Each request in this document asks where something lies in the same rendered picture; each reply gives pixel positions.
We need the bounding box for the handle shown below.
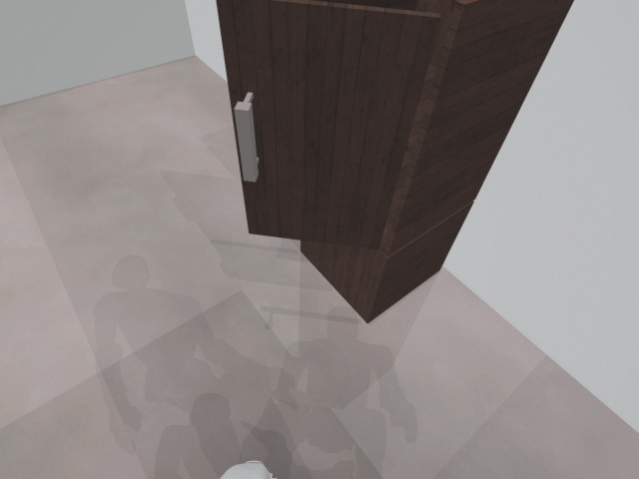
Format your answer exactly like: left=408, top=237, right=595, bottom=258
left=234, top=92, right=259, bottom=182

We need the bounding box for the cupboard door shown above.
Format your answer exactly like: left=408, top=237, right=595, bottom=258
left=216, top=0, right=441, bottom=250

